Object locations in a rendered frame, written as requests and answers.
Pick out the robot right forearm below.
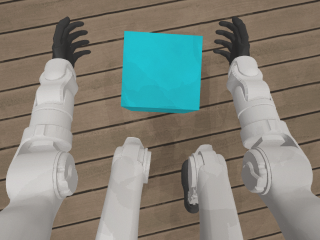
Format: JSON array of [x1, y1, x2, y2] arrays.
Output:
[[226, 55, 313, 184]]

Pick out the right robot foot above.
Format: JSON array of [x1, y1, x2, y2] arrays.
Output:
[[181, 159, 199, 214]]

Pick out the robot left upper arm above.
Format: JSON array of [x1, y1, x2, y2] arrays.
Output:
[[0, 150, 78, 240]]

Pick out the right robot shin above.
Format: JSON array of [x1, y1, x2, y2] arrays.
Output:
[[188, 144, 228, 204]]

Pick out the robot left forearm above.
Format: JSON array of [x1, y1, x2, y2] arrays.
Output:
[[6, 58, 79, 199]]

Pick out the left robot hand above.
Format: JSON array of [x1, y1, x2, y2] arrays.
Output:
[[52, 16, 91, 68]]

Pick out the carton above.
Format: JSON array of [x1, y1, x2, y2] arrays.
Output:
[[121, 31, 203, 114]]

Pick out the right robot hand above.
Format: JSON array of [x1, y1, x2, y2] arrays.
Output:
[[213, 16, 250, 66]]

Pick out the robot right upper arm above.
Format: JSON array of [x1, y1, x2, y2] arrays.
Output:
[[241, 146, 320, 240]]

